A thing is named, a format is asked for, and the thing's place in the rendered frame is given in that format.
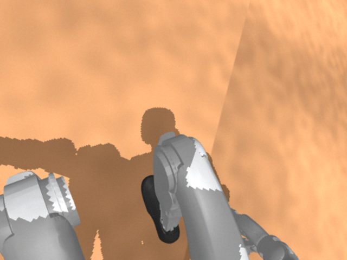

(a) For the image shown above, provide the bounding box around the right robot arm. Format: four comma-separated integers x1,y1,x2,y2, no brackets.
256,235,299,260

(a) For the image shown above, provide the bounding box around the right robot hand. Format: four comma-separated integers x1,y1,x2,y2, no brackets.
231,208,269,255

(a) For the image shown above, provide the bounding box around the right robot foot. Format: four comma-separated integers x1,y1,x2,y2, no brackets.
141,175,179,244

